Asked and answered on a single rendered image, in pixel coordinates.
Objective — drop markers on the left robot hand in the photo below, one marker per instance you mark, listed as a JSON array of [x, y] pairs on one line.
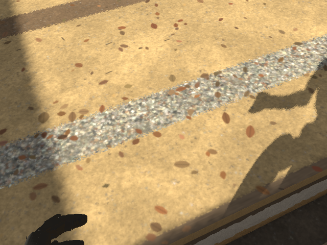
[[55, 226]]

